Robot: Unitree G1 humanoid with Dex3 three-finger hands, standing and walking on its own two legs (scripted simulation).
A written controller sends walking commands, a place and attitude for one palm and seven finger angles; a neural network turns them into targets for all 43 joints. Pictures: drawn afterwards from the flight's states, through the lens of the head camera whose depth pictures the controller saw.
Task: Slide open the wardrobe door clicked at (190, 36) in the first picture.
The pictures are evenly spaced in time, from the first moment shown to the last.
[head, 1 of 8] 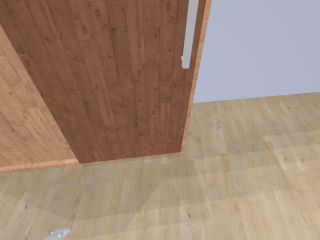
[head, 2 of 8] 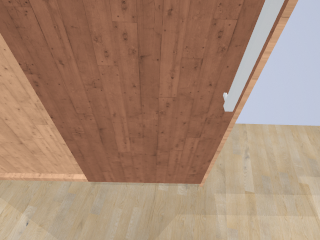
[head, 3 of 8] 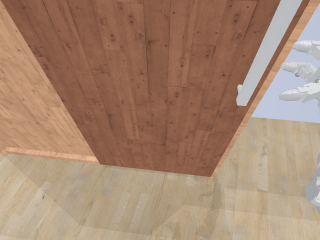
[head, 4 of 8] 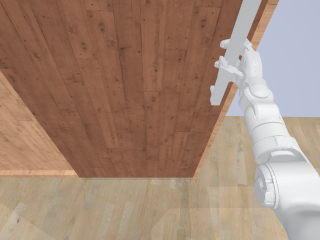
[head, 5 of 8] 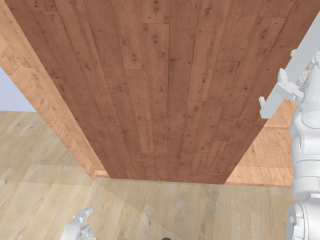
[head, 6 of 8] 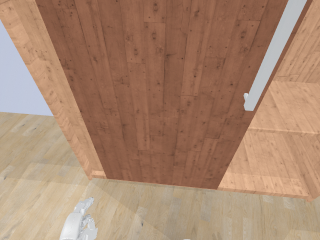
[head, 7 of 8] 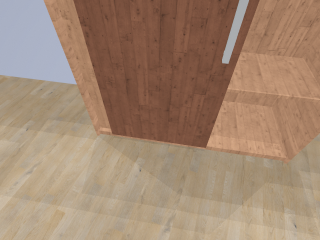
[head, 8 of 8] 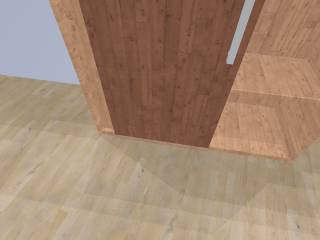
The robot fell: no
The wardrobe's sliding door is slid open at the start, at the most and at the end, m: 0.00 0.57 0.57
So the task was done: yes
